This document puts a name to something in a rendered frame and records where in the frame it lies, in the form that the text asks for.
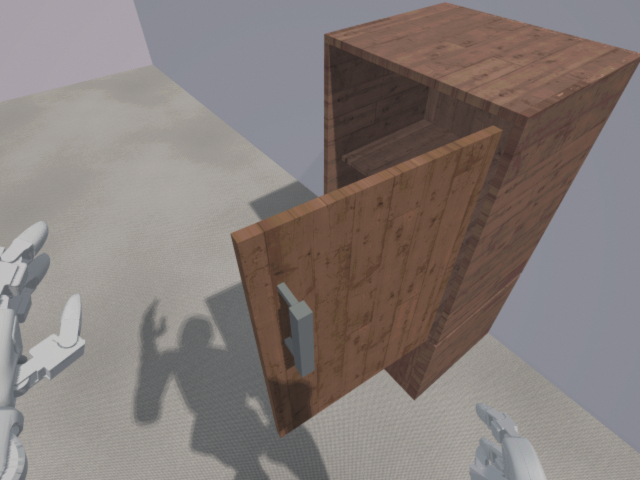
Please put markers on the cupboard door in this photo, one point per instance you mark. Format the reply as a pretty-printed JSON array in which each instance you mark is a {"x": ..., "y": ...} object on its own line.
[{"x": 371, "y": 260}]

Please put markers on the handle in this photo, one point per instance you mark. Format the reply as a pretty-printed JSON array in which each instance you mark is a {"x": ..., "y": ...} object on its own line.
[{"x": 302, "y": 343}]

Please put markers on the robot right hand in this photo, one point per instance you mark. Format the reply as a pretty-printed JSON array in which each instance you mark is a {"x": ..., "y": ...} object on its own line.
[{"x": 516, "y": 460}]

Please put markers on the robot left hand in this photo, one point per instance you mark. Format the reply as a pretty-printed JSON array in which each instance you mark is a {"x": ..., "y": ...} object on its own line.
[{"x": 19, "y": 276}]

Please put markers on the left robot forearm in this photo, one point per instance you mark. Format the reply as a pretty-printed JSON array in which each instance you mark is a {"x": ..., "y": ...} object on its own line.
[{"x": 13, "y": 460}]

